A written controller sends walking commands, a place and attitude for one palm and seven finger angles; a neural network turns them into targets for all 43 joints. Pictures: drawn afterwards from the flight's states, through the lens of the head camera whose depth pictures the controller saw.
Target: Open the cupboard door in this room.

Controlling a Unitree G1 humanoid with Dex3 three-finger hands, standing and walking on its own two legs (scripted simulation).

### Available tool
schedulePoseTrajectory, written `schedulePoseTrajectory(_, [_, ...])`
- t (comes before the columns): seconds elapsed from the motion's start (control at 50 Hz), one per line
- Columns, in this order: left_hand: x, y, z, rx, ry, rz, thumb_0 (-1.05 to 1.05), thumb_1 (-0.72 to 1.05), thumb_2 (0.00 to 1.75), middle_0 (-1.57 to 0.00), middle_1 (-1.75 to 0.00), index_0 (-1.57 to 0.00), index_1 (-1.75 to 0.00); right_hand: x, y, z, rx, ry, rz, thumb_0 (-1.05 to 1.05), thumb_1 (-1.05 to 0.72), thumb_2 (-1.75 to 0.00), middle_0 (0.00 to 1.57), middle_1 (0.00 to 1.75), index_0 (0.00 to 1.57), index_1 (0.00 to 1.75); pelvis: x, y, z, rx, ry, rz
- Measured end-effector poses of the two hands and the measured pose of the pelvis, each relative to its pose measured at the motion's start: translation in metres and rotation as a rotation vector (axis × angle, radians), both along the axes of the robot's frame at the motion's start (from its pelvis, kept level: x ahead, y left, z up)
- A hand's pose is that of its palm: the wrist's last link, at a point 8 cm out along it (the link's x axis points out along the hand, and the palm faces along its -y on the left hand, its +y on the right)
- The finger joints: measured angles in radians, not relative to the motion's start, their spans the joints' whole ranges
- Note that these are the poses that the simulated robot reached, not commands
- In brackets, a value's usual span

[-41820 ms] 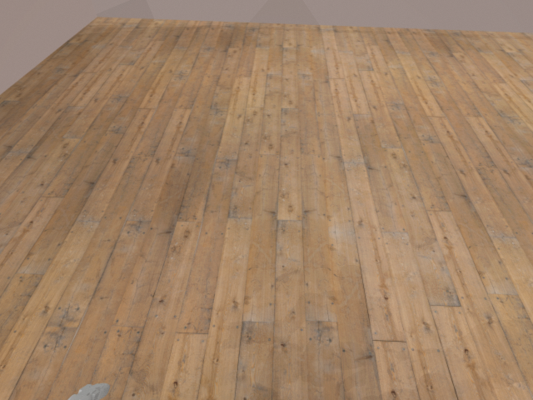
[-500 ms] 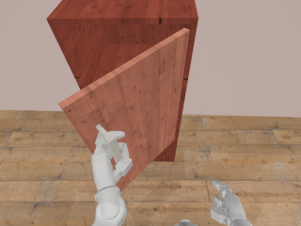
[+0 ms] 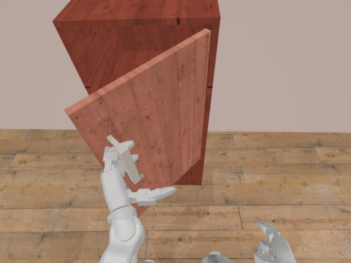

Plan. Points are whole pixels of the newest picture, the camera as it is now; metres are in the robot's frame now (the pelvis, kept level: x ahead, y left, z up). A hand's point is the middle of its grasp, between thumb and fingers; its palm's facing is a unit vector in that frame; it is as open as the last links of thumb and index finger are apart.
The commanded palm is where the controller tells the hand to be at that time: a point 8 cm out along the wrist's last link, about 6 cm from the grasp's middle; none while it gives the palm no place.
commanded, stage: open thumb and fingers to let go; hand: left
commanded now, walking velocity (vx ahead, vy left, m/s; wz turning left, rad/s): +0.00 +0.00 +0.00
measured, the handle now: (124, 160) +0.33 +0.14 +0.05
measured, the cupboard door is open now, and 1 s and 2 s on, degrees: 48 50 49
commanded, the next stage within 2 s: slide the hand sideways off the handle in 0.24 s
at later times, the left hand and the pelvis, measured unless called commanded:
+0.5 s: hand (136, 190) +0.26 +0.10 +0.05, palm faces -0.05 -0.99 -0.09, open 16.1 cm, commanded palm +0.24 +0.14 +0.05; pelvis -0.01 +0.03 +0.00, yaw +0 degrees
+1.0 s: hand (122, 205) +0.23 +0.12 +0.05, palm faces -0.05 -1.00 -0.01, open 16.3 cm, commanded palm +0.20 +0.18 +0.05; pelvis +0.00 +0.05 -0.01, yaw -1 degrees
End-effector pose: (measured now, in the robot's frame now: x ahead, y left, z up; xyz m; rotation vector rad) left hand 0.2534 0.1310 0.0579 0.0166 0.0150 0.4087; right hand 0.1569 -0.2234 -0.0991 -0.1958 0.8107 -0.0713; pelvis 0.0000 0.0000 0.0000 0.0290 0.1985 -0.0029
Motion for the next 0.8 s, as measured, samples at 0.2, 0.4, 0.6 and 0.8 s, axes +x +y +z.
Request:
schedulePoseTrajectory(0.2, [0.000, 0.001, 0.001, -0.004, -0.010, -0.021, -0.01, -0.49, 0.31, -0.24, -0.77, -0.24, -0.77, 0.003, 0.019, 0.005, 0.010, -0.023, 0.021, 0.01, -0.90, -0.89, 0.20, 0.30, 0.20, 0.29, -0.003, 0.012, 0.000, -0.008, -0.006, -0.005])
schedulePoseTrajectory(0.4, [-0.002, 0.006, 0.000, 0.021, -0.014, -0.118, -0.01, -0.50, 0.31, -0.29, -0.51, -0.26, -0.54, 0.009, 0.035, 0.009, 0.012, -0.038, 0.048, 0.01, -0.90, -0.89, 0.20, 0.30, 0.20, 0.29, -0.003, 0.023, -0.001, -0.015, -0.009, -0.006])
schedulePoseTrajectory(0.6, [-0.013, 0.024, 0.000, -0.029, -0.015, -0.544, -0.01, -0.50, 0.30, -0.19, -0.34, -0.14, -0.36, 0.002, 0.040, 0.017, 0.011, -0.104, 0.026, 0.01, -0.90, -0.89, 0.20, 0.30, 0.20, 0.29, -0.006, 0.037, -0.003, -0.026, -0.027, -0.010])
schedulePoseTrajectory(0.8, [-0.032, 0.025, 0.000, -0.021, -0.014, -0.490, -0.01, -0.50, 0.30, -0.15, -0.30, -0.14, -0.31, 0.005, 0.051, 0.021, 0.015, -0.137, 0.038, 0.01, -0.90, -0.89, 0.20, 0.30, 0.20, 0.29, -0.002, 0.048, -0.009, -0.028, -0.009, -0.023])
